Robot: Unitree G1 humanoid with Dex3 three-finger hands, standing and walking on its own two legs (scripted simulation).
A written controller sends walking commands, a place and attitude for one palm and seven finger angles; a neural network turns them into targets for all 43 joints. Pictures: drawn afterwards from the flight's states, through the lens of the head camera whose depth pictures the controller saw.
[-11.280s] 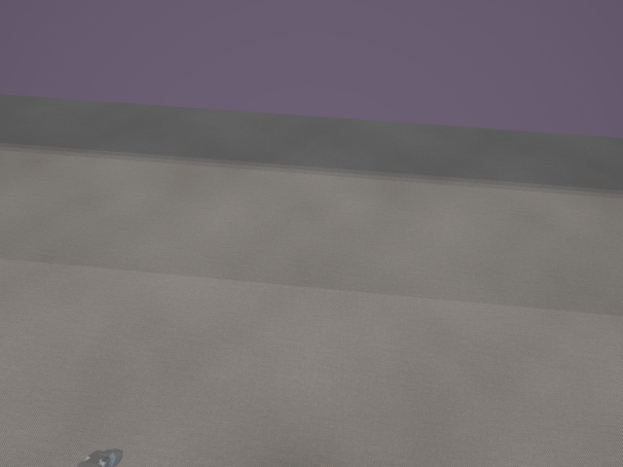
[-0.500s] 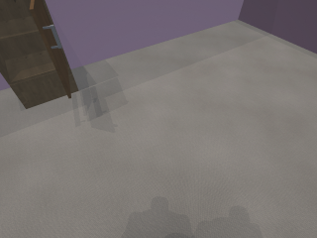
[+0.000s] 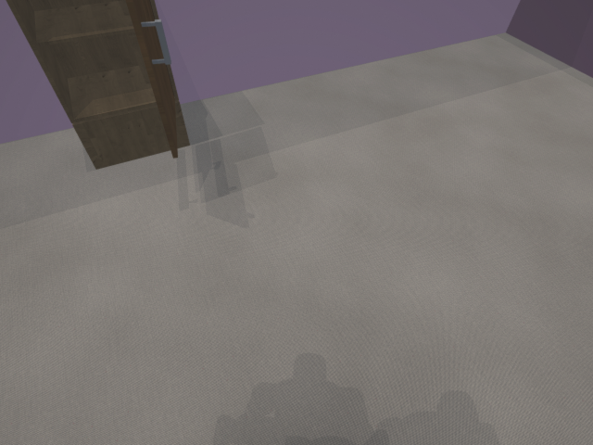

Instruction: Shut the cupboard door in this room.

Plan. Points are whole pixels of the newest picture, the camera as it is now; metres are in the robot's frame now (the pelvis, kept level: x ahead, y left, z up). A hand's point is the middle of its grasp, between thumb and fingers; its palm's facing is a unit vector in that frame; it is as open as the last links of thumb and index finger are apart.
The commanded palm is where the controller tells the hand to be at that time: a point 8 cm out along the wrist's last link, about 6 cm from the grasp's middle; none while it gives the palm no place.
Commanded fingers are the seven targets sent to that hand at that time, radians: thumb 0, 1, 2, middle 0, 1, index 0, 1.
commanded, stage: turn or walk to find it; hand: left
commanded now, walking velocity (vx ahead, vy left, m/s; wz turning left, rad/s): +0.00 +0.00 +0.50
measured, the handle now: (156, 43) +1.22 +0.50 -0.05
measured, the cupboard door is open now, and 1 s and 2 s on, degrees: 78 78 78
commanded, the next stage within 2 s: stand and wait in 0.44 s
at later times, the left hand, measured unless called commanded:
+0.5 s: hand out of the picture -0.07 +0.17 -0.17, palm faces +0.30 -0.93 -0.23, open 7.4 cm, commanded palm none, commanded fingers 0.00 0.90 0.90 -0.20 -0.30 -0.20 -0.30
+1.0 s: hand out of the picture +0.05 +0.22 -0.17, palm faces +0.29 -0.93 -0.23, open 7.2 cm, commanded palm none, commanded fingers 0.00 0.90 0.90 -0.20 -0.30 -0.20 -0.30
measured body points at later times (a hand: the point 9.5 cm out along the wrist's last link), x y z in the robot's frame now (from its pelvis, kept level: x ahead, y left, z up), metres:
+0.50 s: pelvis +0.01 -0.01 +0.00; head +0.03 -0.01 +0.45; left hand -0.08 +0.21 -0.15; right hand +0.15 -0.24 -0.15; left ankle -0.03 +0.14 -0.70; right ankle -0.02 -0.14 -0.74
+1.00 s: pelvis +0.07 +0.04 -0.01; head +0.07 +0.02 +0.44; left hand +0.04 +0.27 -0.16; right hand +0.16 -0.18 -0.17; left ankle +0.00 +0.14 -0.74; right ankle +0.12 -0.06 -0.74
